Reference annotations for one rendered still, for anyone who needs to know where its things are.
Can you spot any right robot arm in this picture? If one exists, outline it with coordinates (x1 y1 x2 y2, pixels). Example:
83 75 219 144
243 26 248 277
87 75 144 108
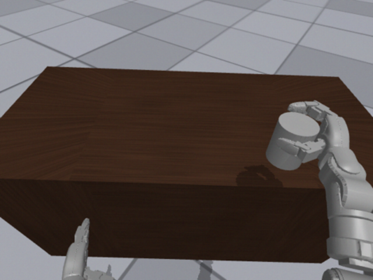
318 146 373 280

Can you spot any right robot hand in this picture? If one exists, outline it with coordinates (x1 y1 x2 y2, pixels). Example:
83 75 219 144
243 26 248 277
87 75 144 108
276 100 350 163

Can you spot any can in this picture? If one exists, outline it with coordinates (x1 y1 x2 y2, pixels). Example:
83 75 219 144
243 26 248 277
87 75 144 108
266 112 320 170

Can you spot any left robot hand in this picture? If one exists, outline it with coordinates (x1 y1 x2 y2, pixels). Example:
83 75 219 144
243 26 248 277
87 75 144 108
62 218 116 280

